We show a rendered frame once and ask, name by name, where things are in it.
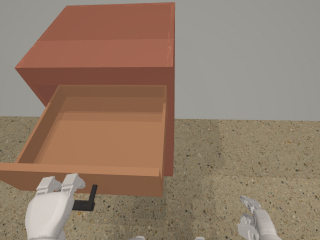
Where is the cabinet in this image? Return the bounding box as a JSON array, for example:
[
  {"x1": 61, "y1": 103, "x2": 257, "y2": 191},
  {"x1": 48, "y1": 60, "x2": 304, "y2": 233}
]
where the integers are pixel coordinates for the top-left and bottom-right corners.
[{"x1": 15, "y1": 2, "x2": 175, "y2": 177}]

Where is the robot right hand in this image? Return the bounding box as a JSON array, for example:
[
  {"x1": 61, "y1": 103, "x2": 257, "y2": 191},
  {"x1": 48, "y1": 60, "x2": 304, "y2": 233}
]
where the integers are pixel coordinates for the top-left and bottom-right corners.
[{"x1": 237, "y1": 195, "x2": 278, "y2": 240}]

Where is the robot left hand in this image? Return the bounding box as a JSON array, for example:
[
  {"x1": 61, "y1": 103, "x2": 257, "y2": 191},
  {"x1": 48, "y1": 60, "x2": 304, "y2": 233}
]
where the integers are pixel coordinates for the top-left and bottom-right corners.
[{"x1": 25, "y1": 173, "x2": 86, "y2": 240}]

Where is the handle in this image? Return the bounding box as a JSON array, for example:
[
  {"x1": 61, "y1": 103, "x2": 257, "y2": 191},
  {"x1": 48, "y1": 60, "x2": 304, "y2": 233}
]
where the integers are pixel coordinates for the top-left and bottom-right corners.
[{"x1": 58, "y1": 184, "x2": 98, "y2": 212}]

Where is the drawer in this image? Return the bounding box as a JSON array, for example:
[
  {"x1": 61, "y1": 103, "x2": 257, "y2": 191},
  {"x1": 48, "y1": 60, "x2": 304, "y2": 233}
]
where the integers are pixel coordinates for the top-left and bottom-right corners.
[{"x1": 0, "y1": 85, "x2": 168, "y2": 197}]

